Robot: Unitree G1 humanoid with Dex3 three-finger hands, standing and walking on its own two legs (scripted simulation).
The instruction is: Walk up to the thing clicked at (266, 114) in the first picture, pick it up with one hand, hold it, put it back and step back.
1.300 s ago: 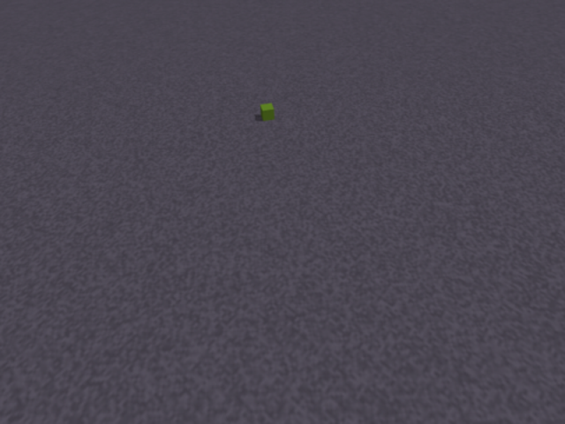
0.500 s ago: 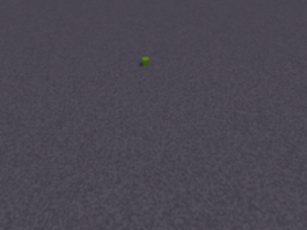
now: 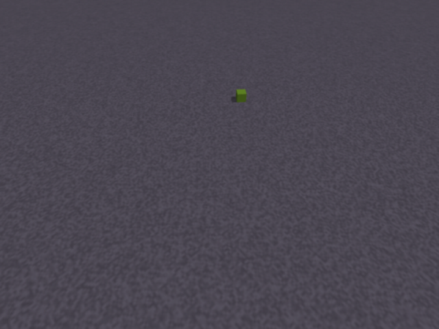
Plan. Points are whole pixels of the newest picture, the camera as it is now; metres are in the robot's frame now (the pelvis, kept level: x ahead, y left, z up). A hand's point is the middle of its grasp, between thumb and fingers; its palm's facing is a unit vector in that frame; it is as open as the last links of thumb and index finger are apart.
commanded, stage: walk up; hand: left
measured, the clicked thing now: (241, 95) +1.99 -0.08 -0.74
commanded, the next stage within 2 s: none
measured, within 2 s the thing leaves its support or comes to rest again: neither
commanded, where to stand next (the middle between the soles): +1.71 -0.36 m, yaw +16 degrees
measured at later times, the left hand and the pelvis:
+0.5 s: hand (95, 267) +0.29 +0.32 -0.14, palm faces +0.02 -0.96 -0.29, open 7.4 cm; pelvis +0.21 +0.03 +0.00, yaw +5 degrees
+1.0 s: hand (152, 196) +0.52 +0.24 -0.17, palm faces +0.15 -0.94 -0.30, open 7.4 cm; pelvis +0.53 -0.04 -0.02, yaw +9 degrees
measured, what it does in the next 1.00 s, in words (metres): walks ahead: left foot, then right foot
